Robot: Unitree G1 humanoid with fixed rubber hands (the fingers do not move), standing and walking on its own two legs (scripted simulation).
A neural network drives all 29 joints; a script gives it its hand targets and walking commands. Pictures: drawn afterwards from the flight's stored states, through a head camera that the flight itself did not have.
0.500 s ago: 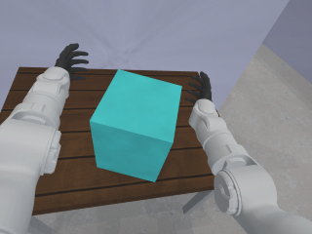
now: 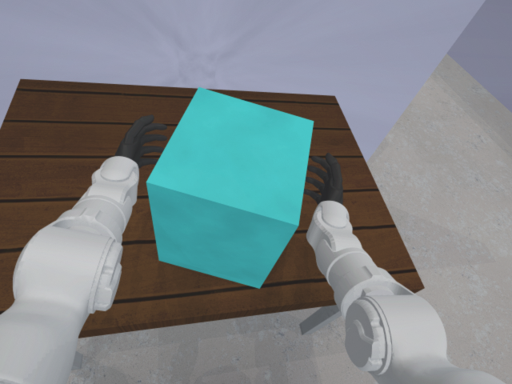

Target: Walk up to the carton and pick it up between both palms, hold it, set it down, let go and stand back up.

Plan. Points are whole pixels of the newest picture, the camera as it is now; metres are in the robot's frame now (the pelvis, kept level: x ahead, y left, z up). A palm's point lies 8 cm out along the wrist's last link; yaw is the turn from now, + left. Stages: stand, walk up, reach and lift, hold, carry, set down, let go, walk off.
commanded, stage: reach and lift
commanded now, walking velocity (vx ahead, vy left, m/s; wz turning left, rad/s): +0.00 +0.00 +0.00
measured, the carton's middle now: (231, 195) +0.45 -0.05 +0.00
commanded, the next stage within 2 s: none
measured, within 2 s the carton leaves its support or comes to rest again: neither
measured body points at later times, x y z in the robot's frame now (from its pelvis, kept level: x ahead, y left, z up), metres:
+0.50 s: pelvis -0.01 +0.02 -0.01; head +0.10 +0.08 +0.42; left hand +0.51 +0.10 +0.05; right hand +0.40 -0.19 +0.05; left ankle +0.00 +0.09 -0.71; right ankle +0.02 -0.12 -0.71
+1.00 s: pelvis +0.00 +0.02 +0.01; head +0.12 +0.06 +0.44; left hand +0.51 +0.09 +0.05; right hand +0.41 -0.19 +0.04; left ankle +0.00 +0.09 -0.71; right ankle +0.02 -0.12 -0.71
